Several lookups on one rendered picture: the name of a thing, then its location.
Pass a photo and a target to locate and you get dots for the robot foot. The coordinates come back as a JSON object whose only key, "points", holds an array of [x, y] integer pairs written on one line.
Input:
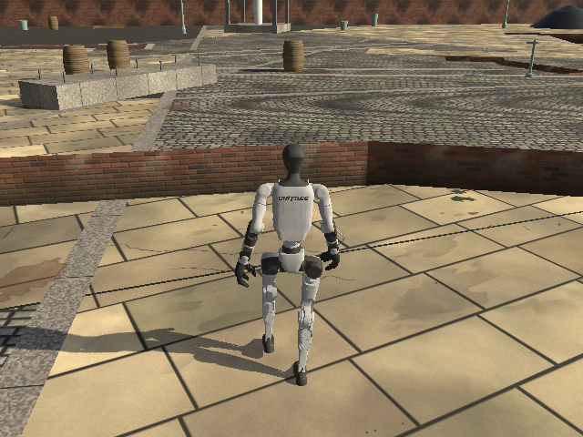
{"points": [[301, 378], [268, 345]]}

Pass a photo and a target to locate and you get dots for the left robot forearm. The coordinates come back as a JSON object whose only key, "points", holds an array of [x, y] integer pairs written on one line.
{"points": [[247, 246]]}

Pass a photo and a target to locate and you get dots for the robot left foot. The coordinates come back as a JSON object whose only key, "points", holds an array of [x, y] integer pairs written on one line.
{"points": [[268, 345]]}

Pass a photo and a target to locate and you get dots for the left robot hand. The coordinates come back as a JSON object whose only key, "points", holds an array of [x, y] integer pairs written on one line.
{"points": [[239, 273]]}

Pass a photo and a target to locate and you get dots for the robot right foot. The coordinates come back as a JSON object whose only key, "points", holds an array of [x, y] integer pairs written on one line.
{"points": [[301, 378]]}

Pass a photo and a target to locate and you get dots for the robot left upper arm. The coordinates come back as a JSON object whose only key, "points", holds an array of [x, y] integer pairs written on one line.
{"points": [[259, 207]]}

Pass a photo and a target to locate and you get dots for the robot right upper arm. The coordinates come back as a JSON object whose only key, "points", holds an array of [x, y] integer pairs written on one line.
{"points": [[321, 192]]}

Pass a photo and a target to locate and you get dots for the right robot forearm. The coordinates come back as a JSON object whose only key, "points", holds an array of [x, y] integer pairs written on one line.
{"points": [[332, 241]]}

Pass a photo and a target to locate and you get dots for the right robot hand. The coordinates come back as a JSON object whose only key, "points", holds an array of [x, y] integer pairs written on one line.
{"points": [[326, 256]]}

